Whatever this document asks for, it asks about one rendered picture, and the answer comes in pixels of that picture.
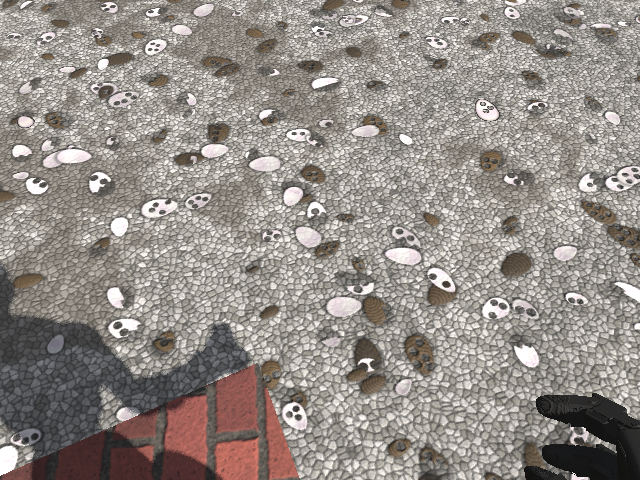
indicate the right robot hand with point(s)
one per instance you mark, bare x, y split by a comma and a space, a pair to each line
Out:
604, 419

